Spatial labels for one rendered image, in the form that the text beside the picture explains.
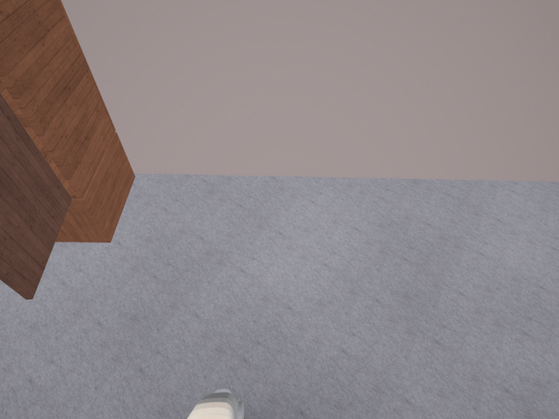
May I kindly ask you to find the robot left thigh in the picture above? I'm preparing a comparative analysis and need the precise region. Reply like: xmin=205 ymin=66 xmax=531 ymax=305
xmin=187 ymin=392 xmax=244 ymax=419

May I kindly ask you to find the cupboard door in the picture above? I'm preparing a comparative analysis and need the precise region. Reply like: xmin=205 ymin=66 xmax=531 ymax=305
xmin=0 ymin=93 xmax=72 ymax=299

